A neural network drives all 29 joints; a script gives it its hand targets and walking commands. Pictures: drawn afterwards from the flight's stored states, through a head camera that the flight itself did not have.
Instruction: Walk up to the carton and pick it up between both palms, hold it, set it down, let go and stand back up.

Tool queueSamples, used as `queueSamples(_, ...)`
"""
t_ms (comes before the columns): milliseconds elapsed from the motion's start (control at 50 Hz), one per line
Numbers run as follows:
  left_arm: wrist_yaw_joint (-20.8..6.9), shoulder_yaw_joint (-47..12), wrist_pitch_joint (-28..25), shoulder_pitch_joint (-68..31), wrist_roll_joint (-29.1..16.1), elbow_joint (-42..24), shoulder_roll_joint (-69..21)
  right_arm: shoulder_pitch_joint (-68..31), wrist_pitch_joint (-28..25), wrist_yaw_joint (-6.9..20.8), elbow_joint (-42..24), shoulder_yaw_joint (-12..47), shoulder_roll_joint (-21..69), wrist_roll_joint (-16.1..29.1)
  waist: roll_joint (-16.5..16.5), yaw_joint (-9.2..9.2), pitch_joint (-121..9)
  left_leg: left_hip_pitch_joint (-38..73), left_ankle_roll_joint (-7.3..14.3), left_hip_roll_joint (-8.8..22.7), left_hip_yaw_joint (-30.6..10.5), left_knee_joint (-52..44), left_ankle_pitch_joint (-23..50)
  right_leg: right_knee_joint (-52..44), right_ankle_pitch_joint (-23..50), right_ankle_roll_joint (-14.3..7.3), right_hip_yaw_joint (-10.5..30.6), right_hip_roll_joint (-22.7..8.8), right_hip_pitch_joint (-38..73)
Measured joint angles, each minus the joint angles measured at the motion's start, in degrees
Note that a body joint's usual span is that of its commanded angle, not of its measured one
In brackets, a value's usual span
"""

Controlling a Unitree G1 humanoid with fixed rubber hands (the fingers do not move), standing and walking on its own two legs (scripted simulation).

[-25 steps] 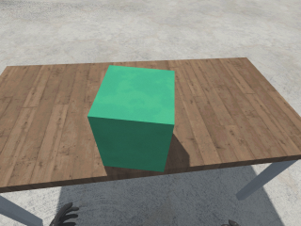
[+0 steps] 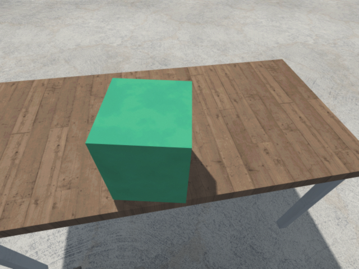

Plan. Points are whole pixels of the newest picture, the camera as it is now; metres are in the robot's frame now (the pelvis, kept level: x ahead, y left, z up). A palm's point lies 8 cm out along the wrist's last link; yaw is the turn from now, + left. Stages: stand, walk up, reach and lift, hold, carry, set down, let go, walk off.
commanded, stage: walk up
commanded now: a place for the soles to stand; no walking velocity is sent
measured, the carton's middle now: (150, 143) +0.42 +0.08 +0.03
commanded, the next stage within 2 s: stand in 0.04 s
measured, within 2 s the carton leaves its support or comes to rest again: neither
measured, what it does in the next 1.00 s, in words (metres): stands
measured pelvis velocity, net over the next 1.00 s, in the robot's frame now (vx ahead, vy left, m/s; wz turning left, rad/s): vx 0.00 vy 0.00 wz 0.12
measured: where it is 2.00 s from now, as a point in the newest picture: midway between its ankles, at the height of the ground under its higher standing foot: outside the picture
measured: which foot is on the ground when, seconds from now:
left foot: down 0.00-1.00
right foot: down 0.00-1.00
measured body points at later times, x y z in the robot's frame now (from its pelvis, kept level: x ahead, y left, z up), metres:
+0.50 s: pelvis +0.01 +0.00 +0.00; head +0.02 -0.01 +0.45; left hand +0.12 +0.26 -0.12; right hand +0.07 -0.27 -0.13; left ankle -0.03 +0.09 -0.73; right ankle +0.06 -0.09 -0.73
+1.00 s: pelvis +0.00 +0.00 -0.01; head +0.01 +0.02 +0.44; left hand +0.16 +0.26 -0.10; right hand +0.17 -0.23 -0.09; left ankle -0.03 +0.09 -0.73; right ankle +0.06 -0.09 -0.73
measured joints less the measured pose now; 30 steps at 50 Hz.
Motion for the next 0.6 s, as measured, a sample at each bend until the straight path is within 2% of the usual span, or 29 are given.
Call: queueSamples(600, 0.5, 0.1, 1.2, -1.8, -0.3, 0.2, 0.7, -0.5, 0.1, 0.0, 1.8, -0.7, -0.6, -0.3, 0.3, -0.47, -0.3, 0.2, -0.5, 1.2, 1.2, 2.0, -2.1, 2.1, -1.6, -0.4, 1.0, 1.3, -0.5)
